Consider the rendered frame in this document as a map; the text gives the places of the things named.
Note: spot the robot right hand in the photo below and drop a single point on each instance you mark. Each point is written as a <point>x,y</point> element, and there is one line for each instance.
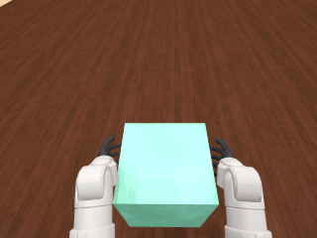
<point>225,152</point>

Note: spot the carton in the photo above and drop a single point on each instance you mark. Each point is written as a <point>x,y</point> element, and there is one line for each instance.
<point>165,175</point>

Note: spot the robot right forearm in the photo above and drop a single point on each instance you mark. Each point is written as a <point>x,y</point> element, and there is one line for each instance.
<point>244,200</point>

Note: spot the robot left forearm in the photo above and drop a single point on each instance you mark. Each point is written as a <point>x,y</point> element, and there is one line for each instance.
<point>93,213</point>

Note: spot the robot left hand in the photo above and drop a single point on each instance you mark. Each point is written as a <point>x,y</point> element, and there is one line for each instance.
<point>106,148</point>

